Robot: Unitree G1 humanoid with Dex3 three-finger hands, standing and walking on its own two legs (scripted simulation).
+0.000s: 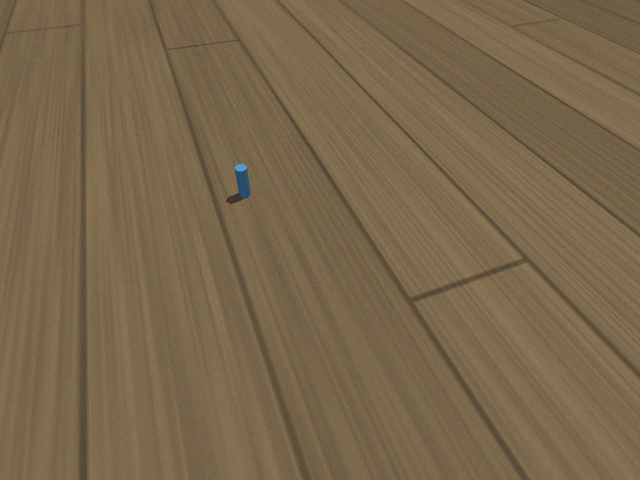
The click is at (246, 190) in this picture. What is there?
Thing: slim round
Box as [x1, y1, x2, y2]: [235, 164, 250, 197]
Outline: 238,164 235,166 235,172 239,194 242,197 247,197 250,194 246,166 243,164
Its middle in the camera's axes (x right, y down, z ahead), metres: -0.35 -0.26 +1.81
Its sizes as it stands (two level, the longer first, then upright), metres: 0.054 0.054 0.158
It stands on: the floor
